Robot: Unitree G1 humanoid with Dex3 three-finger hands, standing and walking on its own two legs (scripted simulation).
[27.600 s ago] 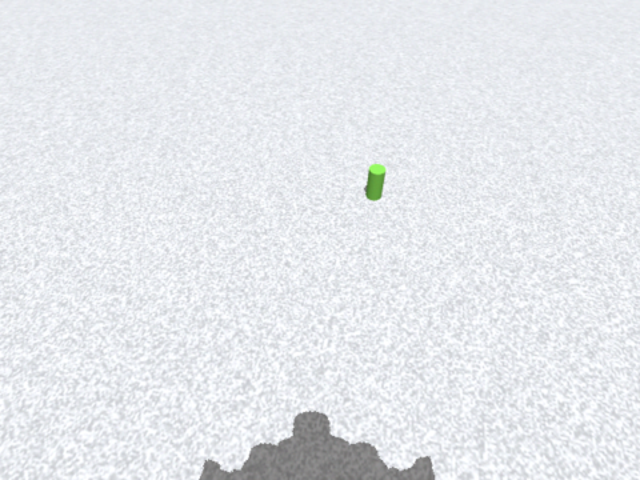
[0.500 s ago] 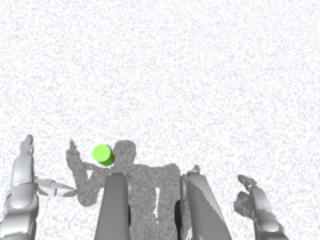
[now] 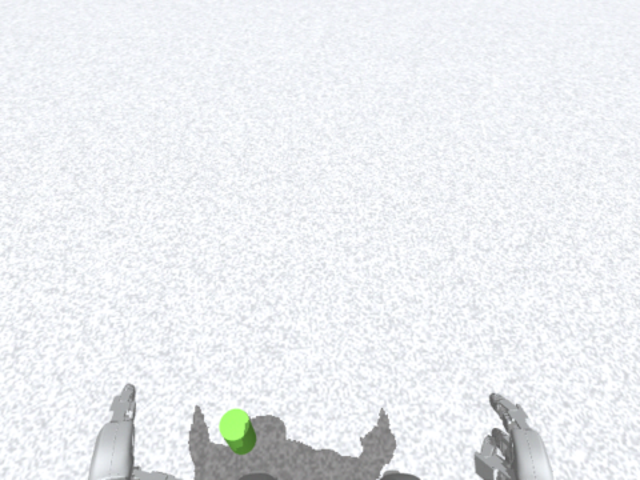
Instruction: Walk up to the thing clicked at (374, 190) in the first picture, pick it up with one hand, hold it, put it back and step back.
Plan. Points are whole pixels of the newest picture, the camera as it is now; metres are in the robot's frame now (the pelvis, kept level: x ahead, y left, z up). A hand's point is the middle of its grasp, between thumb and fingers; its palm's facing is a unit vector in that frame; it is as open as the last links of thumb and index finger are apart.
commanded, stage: home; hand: left
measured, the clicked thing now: (238, 432) +0.34 +0.20 -0.63
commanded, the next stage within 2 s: stand in 1.78 s
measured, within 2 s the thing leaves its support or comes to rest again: neither
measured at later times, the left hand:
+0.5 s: hand (172, 472) +0.16 +0.18 -0.04, palm faces +0.12 -0.95 -0.29, open 17.5 cm
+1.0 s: hand (180, 475) +0.16 +0.17 -0.04, palm faces +0.13 -0.95 -0.28, open 17.5 cm
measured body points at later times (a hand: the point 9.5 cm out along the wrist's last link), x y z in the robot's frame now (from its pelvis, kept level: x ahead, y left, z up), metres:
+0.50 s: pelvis +0.00 -0.01 +0.02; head +0.01 -0.01 +0.47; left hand +0.15 +0.23 -0.02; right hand +0.16 -0.24 -0.05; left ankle +0.01 +0.12 -0.67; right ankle +0.00 -0.15 -0.67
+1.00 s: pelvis -0.01 -0.02 +0.02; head +0.01 -0.02 +0.47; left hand +0.15 +0.22 -0.01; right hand +0.16 -0.25 -0.05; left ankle +0.01 +0.12 -0.67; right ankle +0.00 -0.15 -0.67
